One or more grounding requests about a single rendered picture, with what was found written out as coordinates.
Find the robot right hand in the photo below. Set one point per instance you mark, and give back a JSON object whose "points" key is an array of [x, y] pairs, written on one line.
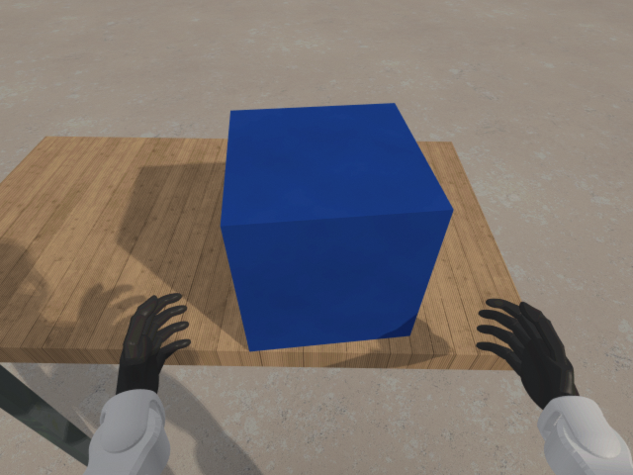
{"points": [[539, 356]]}

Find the table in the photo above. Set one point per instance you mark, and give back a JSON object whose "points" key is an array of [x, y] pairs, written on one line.
{"points": [[92, 227]]}

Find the right robot forearm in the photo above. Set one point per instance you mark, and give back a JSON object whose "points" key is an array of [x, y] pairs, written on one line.
{"points": [[579, 440]]}

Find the robot left hand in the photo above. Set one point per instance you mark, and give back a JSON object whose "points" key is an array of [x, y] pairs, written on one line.
{"points": [[142, 358]]}

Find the carton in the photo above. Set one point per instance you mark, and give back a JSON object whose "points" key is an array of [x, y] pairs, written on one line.
{"points": [[332, 221]]}

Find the left robot forearm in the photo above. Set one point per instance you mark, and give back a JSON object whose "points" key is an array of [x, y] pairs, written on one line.
{"points": [[131, 439]]}

